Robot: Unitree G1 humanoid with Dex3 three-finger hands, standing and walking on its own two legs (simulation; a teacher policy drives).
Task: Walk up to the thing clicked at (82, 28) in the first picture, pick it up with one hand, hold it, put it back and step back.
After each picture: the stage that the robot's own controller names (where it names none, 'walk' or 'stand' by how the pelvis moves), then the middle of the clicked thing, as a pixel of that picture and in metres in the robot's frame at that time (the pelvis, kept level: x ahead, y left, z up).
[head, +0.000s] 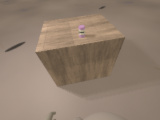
stand; (81, 31) +0.87 +0.15 +0.06
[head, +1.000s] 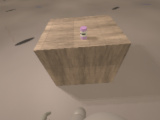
walk; (83, 33) +0.80 +0.15 +0.08
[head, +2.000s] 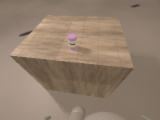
stand; (72, 42) +0.57 +0.21 +0.10
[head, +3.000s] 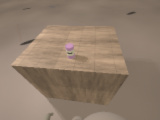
stand; (70, 51) +0.54 +0.22 +0.07
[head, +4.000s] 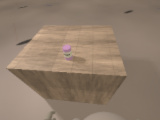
stand; (67, 52) +0.52 +0.22 +0.06
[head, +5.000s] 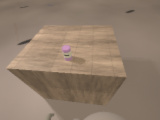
stand; (67, 53) +0.52 +0.23 +0.06
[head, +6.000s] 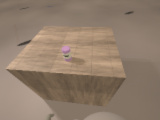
stand; (66, 53) +0.52 +0.23 +0.06
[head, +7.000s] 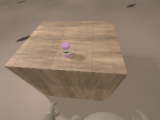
rise first; (66, 50) +0.53 +0.23 +0.06
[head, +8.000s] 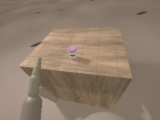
rise first; (73, 53) +0.53 +0.23 +0.06
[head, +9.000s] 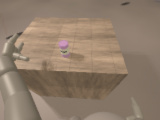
go down; (64, 49) +0.52 +0.20 +0.07
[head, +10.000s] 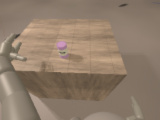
go down; (63, 50) +0.51 +0.21 +0.08
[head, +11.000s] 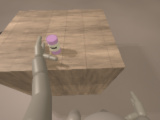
close in; (54, 45) +0.51 +0.23 +0.11
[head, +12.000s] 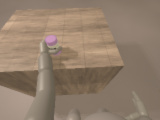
lift; (53, 45) +0.50 +0.22 +0.12
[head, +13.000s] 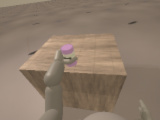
lift; (69, 55) +0.35 +0.16 +0.24
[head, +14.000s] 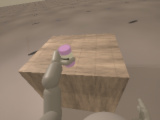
hold; (67, 56) +0.34 +0.17 +0.24
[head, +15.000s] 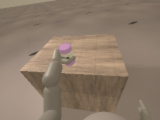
hold; (67, 55) +0.34 +0.17 +0.25
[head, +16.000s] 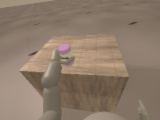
hold; (66, 55) +0.34 +0.17 +0.25
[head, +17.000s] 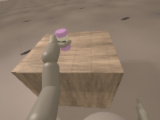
crouch; (63, 40) +0.44 +0.18 +0.28
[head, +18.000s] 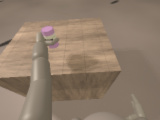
lower; (50, 37) +0.51 +0.23 +0.20
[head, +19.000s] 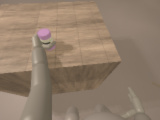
lower; (47, 40) +0.53 +0.23 +0.12
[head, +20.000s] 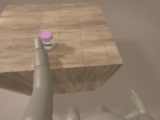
lower; (49, 42) +0.52 +0.23 +0.12
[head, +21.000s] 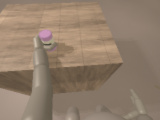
lower; (48, 41) +0.52 +0.23 +0.12
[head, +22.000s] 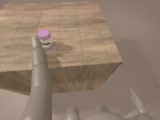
lower; (47, 40) +0.53 +0.24 +0.12
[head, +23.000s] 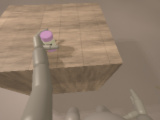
open; (49, 41) +0.52 +0.23 +0.12
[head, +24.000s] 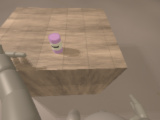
sink last; (56, 43) +0.51 +0.22 +0.11
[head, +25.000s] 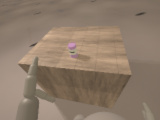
sink last; (73, 50) +0.55 +0.23 +0.09
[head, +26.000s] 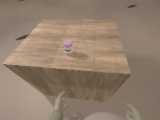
stand; (68, 48) +0.52 +0.21 +0.09
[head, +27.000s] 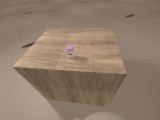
stand; (70, 52) +0.55 +0.22 +0.07
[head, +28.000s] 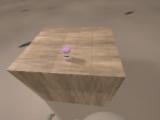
stand; (67, 54) +0.52 +0.23 +0.06
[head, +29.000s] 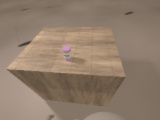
stand; (67, 53) +0.52 +0.23 +0.06
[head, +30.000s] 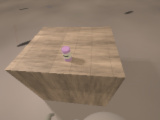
stand; (66, 54) +0.51 +0.23 +0.06
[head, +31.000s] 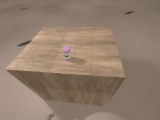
stand; (67, 53) +0.52 +0.23 +0.06
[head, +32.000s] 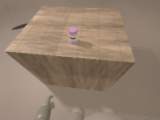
walk; (73, 36) +0.59 +0.17 +0.10
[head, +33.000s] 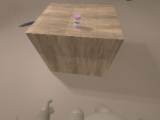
walk; (77, 21) +0.86 +0.18 +0.08
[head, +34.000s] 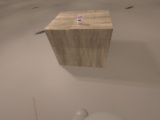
stand; (79, 20) +1.20 +0.26 +0.08
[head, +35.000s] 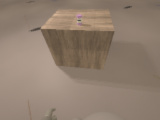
stand; (79, 20) +1.13 +0.20 +0.06
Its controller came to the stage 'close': yes
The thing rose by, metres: 0.21
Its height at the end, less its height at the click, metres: +0.00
